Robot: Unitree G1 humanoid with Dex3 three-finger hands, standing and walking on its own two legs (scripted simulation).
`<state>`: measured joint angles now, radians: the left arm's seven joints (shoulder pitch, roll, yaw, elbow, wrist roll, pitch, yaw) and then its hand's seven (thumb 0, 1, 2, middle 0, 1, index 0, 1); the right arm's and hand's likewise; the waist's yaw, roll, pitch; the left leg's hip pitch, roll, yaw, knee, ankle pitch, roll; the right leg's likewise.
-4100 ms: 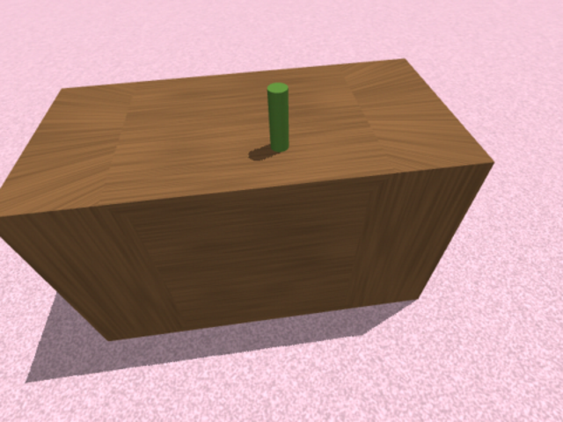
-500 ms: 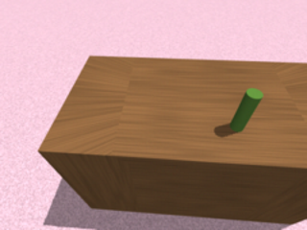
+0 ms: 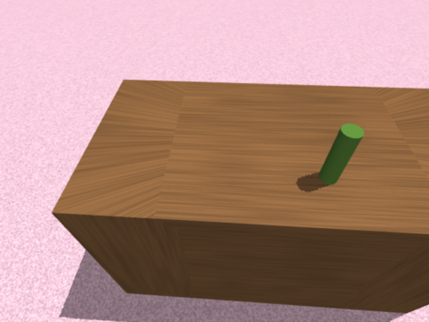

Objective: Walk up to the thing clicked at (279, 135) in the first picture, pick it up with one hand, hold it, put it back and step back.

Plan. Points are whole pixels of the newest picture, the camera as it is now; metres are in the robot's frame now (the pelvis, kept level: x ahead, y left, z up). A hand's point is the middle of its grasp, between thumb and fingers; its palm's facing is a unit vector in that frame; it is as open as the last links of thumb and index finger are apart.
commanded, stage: walk up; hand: right
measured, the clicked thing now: (338, 156) +0.50 -0.25 +0.00
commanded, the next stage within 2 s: stand in 0.22 s
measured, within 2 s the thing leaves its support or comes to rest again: neither
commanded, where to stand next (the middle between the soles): +0.05 -0.03 m, yaw -1 degrees
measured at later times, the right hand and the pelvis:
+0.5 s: hand out of the picture +0.09 -0.25 -0.15, palm faces -0.03 +0.94 -0.34, open 7.4 cm; pelvis +0.01 +0.00 +0.00, yaw +0 degrees
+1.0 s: hand out of the picture +0.11 -0.25 -0.15, palm faces -0.03 +0.94 -0.34, open 7.4 cm; pelvis +0.03 +0.00 +0.00, yaw +0 degrees
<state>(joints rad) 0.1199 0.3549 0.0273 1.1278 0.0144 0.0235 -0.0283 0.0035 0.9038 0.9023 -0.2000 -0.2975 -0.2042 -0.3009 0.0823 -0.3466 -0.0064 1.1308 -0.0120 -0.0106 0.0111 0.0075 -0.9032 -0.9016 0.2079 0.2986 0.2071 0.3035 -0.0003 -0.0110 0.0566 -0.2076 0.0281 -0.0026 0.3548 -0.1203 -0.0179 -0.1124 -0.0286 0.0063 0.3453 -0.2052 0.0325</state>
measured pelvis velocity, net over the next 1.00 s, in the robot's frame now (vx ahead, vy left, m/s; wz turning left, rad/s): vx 0.03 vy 0.00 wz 0.00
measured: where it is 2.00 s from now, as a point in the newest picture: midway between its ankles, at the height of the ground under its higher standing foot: outside the picture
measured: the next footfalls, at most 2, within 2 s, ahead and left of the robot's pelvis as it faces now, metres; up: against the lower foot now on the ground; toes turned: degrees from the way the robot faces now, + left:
none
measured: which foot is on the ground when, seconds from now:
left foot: down 0.00-1.00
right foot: down 0.00-1.00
